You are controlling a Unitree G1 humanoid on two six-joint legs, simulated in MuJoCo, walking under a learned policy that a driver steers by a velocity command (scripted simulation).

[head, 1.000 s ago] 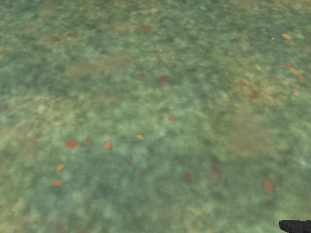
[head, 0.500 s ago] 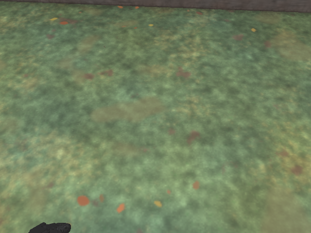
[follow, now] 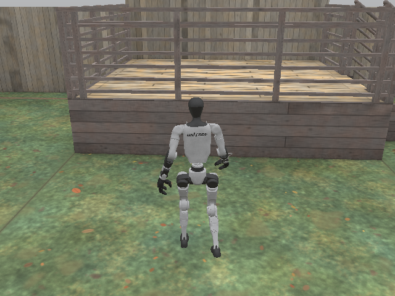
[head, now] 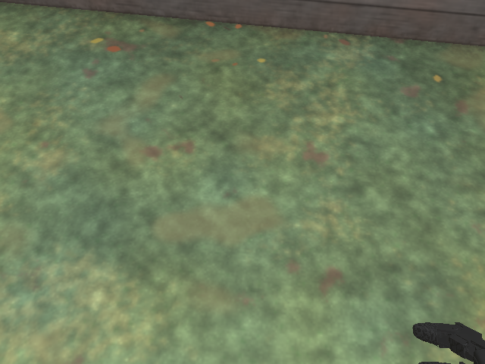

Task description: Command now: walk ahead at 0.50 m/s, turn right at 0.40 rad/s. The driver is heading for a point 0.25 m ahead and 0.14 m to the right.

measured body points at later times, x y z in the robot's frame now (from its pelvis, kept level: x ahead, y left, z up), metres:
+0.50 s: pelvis +0.20 -0.05 +0.00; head +0.24 -0.07 +0.45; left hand +0.42 +0.16 -0.09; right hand +0.23 -0.34 -0.14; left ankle +0.13 +0.11 -0.67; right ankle +0.28 -0.15 -0.73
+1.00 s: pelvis +0.27 -0.04 +0.01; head +0.27 -0.03 +0.46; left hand +0.41 +0.20 -0.13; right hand +0.29 -0.30 -0.13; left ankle +0.27 +0.10 -0.73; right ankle +0.28 -0.15 -0.73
